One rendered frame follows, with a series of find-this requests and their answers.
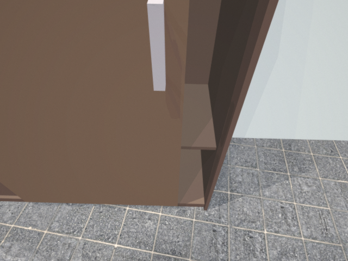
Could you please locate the wardrobe door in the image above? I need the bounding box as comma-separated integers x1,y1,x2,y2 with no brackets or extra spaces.
0,0,189,206
0,182,17,196

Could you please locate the handle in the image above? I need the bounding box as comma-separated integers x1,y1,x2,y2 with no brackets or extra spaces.
147,0,166,91

